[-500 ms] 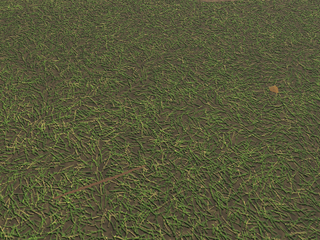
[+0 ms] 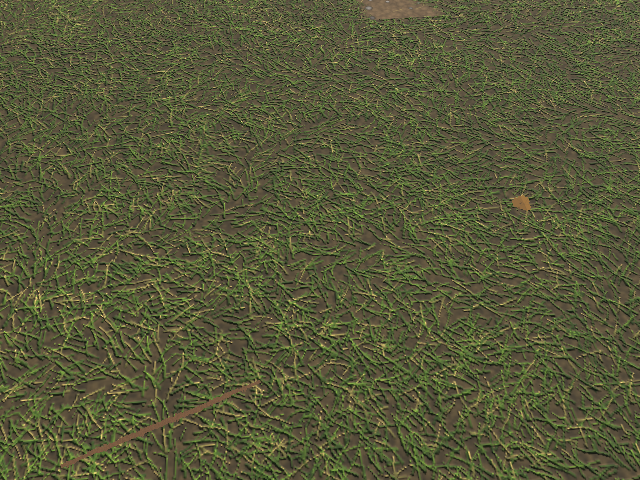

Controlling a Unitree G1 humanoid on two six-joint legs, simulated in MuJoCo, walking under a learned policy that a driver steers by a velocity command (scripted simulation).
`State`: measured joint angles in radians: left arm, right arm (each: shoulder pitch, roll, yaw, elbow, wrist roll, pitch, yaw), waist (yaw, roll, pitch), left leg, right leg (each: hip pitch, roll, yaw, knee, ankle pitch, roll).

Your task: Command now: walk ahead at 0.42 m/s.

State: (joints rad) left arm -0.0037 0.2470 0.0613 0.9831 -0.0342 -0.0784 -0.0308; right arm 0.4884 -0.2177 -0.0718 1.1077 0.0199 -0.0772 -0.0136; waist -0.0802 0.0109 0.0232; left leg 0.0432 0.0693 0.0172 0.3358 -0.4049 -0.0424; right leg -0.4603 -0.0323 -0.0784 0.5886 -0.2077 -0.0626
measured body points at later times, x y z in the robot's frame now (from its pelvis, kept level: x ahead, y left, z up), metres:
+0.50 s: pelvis +0.25 -0.01 +0.00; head +0.28 +0.00 +0.45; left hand +0.19 +0.25 -0.14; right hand +0.47 -0.23 -0.10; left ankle +0.44 +0.12 -0.71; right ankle +0.10 -0.12 -0.73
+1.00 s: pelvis +0.44 +0.03 +0.00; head +0.45 +0.02 +0.45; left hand +0.55 +0.28 -0.13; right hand +0.52 -0.22 -0.14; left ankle +0.44 +0.12 -0.73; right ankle +0.49 -0.11 -0.73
